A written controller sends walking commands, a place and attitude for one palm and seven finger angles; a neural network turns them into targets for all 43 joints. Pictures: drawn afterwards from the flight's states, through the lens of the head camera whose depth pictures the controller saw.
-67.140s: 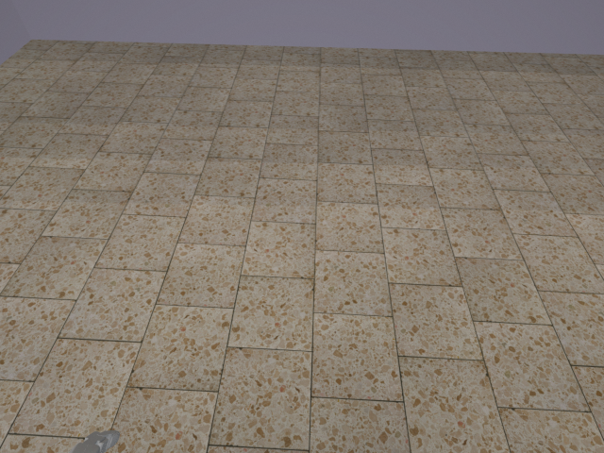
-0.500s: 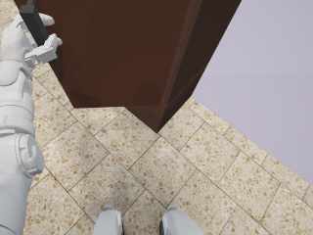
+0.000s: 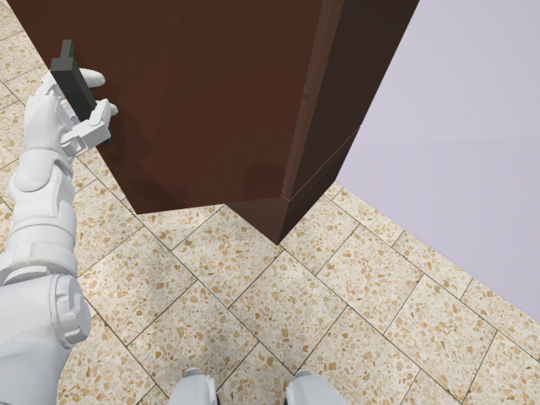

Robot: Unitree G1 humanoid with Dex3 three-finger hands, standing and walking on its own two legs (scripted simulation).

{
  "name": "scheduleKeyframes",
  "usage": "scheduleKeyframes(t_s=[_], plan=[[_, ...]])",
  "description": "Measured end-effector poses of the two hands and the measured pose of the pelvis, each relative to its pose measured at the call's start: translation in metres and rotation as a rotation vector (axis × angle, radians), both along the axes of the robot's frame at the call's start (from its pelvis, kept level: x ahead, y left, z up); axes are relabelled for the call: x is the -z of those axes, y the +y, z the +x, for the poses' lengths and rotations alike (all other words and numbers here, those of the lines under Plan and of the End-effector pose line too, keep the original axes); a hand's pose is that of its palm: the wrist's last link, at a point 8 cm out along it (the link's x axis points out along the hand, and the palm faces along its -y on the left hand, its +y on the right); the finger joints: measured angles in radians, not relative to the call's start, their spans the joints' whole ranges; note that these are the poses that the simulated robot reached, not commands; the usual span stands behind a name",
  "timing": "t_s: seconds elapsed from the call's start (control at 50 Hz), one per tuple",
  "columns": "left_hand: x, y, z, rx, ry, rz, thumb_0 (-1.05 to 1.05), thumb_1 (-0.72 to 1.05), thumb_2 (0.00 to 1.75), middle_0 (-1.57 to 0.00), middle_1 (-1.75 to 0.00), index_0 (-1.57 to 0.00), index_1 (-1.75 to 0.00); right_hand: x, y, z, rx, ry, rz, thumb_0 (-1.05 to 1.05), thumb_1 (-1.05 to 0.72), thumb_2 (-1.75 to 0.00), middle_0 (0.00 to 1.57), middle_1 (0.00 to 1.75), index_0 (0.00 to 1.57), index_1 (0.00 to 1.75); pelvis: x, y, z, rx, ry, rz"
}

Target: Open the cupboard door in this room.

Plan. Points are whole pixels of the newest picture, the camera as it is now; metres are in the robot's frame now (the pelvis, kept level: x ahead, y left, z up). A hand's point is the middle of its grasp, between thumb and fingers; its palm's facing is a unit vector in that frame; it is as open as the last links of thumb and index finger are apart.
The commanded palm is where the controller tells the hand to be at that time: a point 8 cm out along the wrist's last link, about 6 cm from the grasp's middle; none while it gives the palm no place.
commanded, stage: pull the door open along its arc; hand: left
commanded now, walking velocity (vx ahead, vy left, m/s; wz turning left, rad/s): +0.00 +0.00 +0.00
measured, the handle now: (86, 95) +0.55 +0.22 +0.10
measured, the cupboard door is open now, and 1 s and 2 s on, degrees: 50 94 96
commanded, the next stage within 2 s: open thumb and fingers to let go in 0.76 s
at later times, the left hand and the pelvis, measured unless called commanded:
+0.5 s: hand (157, 213) +0.36 +0.11 +0.09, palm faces +0.39 -0.92 +0.02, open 6.4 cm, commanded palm +0.29 +0.18 +0.09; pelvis +0.01 -0.03 +0.02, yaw +3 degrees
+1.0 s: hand (217, 249) +0.30 +0.04 +0.09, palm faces +0.40 -0.92 +0.00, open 6.4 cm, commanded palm +0.26 +0.09 +0.09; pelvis +0.01 -0.05 +0.02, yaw +5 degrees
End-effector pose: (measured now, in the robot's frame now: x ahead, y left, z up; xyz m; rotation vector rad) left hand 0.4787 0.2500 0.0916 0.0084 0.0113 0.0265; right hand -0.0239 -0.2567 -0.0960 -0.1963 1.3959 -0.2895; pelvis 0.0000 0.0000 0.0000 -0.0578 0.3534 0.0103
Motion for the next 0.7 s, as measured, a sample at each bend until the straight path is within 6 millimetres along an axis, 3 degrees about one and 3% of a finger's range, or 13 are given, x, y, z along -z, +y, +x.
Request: scheduleKeyframes(t_s=[0.08,0.18,0.32,0.42,0.54,0.7], plan=[[0.001,-0.004,-0.023,0.015,-0.012,0.0,0.0,0.69,0.73,-0.36,-1.35,-0.34,-1.35,-0.002,-0.002,0.021,-0.005,-0.062,0.014,0.01,-0.9,-0.9,0.2,0.3,0.2,0.3,-0.005,-0.001,0.005,0.004,-0.029,0.008],[0.002,-0.018,-0.064,0.017,-0.031,-0.023,0.01,0.67,0.71,-0.35,-1.35,-0.34,-1.34,-0.007,-0.004,0.065,-0.042,-0.192,0.031,0.01,-0.9,-0.9,0.2,0.3,0.2,0.3,-0.012,-0.003,0.011,0.009,-0.071,0.019],[0.003,-0.057,-0.122,-0.203,-0.048,-0.081,0.01,0.65,0.72,-0.35,-1.33,-0.35,-1.29,-0.018,0.005,0.143,-0.162,-0.409,0.075,0.01,-0.9,-0.9,0.2,0.3,0.19,0.3,-0.017,-0.009,0.012,0.0,-0.123,0.039],[0.001,-0.083,-0.15,-0.331,-0.036,-0.053,0.01,0.64,0.73,-0.36,-1.31,-0.35,-1.29,-0.026,0.015,0.183,-0.246,-0.504,0.104,0.01,-0.9,-0.9,0.2,0.3,0.2,0.3,-0.018,-0.018,0.009,-0.017,-0.159,0.053],[-0.001,-0.102,-0.169,-0.378,-0.02,-0.015,0.01,0.63,0.73,-0.36,-1.3,-0.35,-1.31,-0.031,0.017,0.202,-0.285,-0.54,0.119,0.01,-0.9,-0.9,0.2,0.3,0.2,0.3,-0.021,-0.031,0.008,-0.036,-0.194,0.064],[-0.002,-0.127,-0.193,-0.356,-0.012,-0.035,0.02,0.64,0.72,-0.34,-1.32,-0.34,-1.33,-0.026,-0.001,0.19,-0.277,-0.498,0.115,0.01,-0.9,-0.9,0.2,0.3,0.2,0.3,-0.025,-0.042,0.012,-0.045,-0.216,0.075]])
